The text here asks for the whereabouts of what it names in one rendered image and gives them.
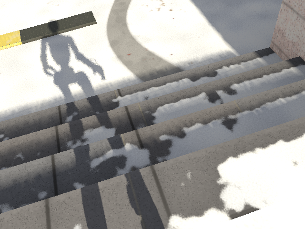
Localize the stairs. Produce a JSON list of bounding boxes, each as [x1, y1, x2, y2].
[[0, 47, 305, 214]]

